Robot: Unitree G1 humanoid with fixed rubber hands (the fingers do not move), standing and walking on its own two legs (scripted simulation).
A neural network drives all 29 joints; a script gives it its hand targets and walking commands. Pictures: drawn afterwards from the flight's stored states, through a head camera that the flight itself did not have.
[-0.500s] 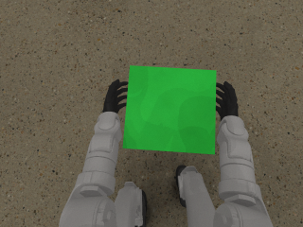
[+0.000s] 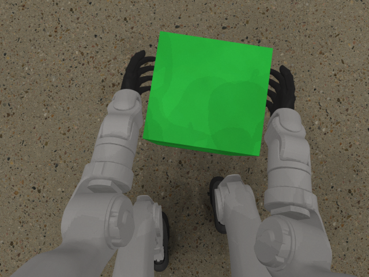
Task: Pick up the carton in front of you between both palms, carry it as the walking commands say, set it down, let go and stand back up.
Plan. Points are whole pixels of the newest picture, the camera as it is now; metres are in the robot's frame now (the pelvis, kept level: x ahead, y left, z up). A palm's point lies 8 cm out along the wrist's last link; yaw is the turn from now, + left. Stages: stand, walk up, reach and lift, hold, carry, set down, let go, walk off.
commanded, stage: set down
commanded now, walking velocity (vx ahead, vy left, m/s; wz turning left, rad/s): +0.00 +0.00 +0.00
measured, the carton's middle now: (202, 107) +0.47 -0.09 -0.18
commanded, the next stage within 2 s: none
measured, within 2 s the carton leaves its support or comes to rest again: rests again in 1.80 s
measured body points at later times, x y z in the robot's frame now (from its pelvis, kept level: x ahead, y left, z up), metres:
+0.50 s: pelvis -0.03 +0.01 -0.10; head +0.33 -0.02 +0.17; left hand +0.55 +0.02 -0.26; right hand +0.44 -0.27 -0.25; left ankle +0.05 +0.11 -0.50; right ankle +0.14 -0.14 -0.50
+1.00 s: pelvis -0.02 +0.01 -0.13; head +0.34 +0.01 +0.12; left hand +0.55 +0.01 -0.32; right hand +0.45 -0.28 -0.28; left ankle +0.05 +0.11 -0.50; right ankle +0.13 -0.14 -0.50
